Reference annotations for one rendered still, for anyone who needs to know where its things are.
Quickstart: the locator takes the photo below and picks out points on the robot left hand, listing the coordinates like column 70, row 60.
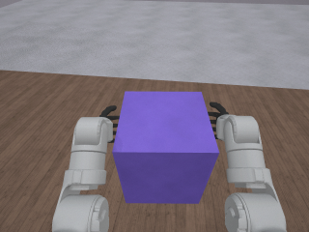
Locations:
column 104, row 114

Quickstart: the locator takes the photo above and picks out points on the left robot forearm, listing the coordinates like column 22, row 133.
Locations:
column 87, row 159

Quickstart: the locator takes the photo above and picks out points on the robot right hand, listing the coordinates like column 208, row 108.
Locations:
column 222, row 111

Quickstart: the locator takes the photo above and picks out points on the carton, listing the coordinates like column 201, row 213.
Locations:
column 164, row 148

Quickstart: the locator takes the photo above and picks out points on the robot left upper arm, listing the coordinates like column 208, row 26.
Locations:
column 82, row 213

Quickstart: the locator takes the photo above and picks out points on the robot right upper arm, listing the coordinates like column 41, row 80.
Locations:
column 253, row 212

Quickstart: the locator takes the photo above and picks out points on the right robot forearm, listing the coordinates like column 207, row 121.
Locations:
column 246, row 162

